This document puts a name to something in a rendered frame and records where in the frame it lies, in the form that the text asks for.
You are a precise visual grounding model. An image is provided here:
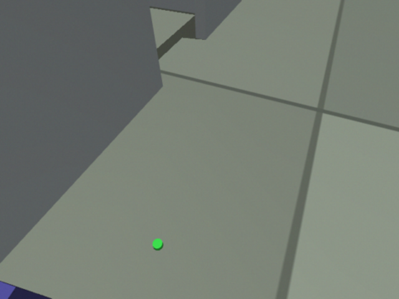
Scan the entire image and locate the tin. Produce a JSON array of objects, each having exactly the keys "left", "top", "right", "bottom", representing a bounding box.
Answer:
[{"left": 153, "top": 239, "right": 163, "bottom": 250}]

